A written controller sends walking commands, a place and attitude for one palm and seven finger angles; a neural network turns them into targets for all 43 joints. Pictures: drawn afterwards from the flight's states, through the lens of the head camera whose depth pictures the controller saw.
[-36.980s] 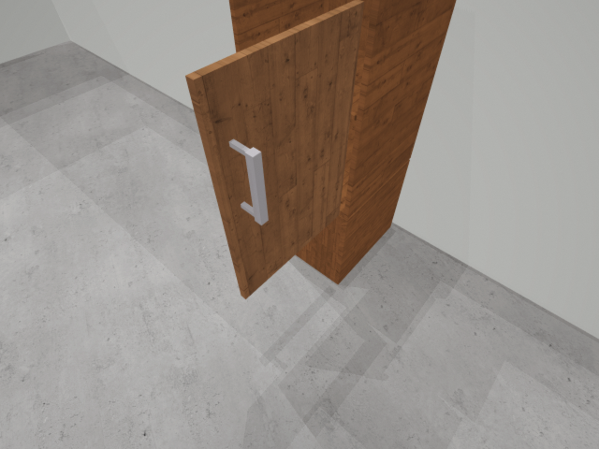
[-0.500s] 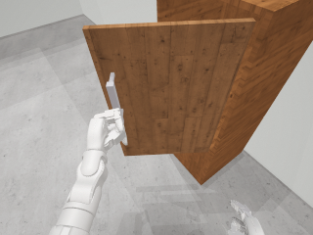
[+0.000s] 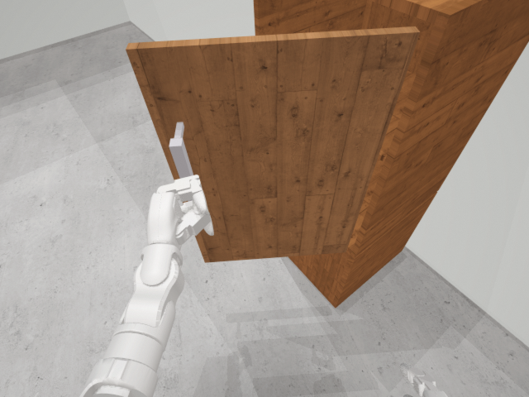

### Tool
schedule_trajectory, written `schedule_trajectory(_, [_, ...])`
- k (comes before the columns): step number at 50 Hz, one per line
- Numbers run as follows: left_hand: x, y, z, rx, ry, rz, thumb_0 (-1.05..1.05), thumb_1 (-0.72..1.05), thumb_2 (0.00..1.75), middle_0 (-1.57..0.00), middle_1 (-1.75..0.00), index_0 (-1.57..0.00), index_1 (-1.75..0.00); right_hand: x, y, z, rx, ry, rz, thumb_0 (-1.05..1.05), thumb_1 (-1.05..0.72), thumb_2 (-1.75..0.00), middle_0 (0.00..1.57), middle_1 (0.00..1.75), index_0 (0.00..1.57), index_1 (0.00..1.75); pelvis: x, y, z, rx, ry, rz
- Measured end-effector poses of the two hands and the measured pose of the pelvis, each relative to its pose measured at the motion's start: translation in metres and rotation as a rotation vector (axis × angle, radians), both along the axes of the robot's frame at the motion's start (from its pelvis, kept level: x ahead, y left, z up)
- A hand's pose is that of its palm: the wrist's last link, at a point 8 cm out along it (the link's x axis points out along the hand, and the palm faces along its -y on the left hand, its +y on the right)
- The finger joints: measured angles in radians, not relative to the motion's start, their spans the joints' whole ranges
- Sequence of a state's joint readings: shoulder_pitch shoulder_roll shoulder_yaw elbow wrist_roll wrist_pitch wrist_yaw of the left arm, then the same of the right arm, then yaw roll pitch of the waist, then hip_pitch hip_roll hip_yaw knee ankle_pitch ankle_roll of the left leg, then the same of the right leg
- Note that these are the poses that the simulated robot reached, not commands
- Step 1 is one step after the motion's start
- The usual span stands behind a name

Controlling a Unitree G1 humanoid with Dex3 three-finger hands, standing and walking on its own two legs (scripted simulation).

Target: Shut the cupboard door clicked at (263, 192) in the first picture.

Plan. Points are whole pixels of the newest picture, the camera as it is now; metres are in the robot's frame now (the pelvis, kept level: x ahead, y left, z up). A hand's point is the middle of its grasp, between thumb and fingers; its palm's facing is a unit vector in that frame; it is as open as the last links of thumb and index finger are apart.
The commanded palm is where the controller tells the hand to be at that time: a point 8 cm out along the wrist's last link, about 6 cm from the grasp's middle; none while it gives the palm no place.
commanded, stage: push the door shut along its arc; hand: left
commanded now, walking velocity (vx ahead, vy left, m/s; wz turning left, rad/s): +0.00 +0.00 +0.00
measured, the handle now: (188, 170) +0.47 +0.15 +0.08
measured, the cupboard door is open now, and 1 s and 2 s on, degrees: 56 46 28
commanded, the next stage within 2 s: pull the fist back off the door in 1.96 s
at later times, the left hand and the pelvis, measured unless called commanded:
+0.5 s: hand (212, 190) +0.41 +0.10 +0.09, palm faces -0.02 -1.00 -0.03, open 3.1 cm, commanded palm +0.39 +0.15 +0.08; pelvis +0.00 +0.00 +0.00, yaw +0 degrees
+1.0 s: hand (227, 165) +0.46 +0.08 +0.09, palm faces -0.18 -0.98 -0.02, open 3.1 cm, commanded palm +0.46 +0.14 +0.08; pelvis -0.02 +0.01 -0.02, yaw +0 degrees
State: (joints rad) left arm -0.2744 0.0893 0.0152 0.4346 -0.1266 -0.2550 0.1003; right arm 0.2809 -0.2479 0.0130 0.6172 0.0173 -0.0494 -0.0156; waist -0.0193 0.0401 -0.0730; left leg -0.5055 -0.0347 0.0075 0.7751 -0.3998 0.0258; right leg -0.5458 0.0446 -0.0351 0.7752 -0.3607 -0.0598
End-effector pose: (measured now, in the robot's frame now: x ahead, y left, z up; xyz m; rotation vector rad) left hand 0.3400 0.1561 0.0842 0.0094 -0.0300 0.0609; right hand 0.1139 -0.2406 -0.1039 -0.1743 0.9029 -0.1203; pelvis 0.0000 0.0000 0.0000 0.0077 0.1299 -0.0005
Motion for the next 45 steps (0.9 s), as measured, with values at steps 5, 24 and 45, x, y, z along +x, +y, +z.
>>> schedule_trajectory(5, [0.004,-0.003,-0.001,-0.002,0.008,0.002,0.02,0.90,0.90,-1.31,-1.50,-1.30,-1.50,0.008,0.002,0.002,0.001,-0.021,0.006,0.01,-0.91,-0.90,0.20,0.30,0.20,0.30,-0.001,-0.001,0.000,0.001,0.000,0.001])
schedule_trajectory(24, [0.044,-0.003,0.008,0.019,0.003,-0.079,0.02,0.90,0.90,-1.31,-1.50,-1.30,-1.50,-0.008,-0.001,-0.005,0.001,0.021,-0.017,0.01,-0.91,-0.90,0.20,0.30,0.20,0.30,-0.004,0.000,-0.003,0.000,0.027,0.006])
schedule_trajectory(45, [0.097,-0.005,0.007,0.025,0.033,-0.206,0.02,0.90,0.90,-1.31,-1.50,-1.30,-1.50,-0.094,-0.011,-0.021,-0.042,0.223,-0.106,0.01,-0.91,-0.90,0.20,0.30,0.20,0.30,-0.017,0.008,-0.013,-0.011,0.100,0.010])
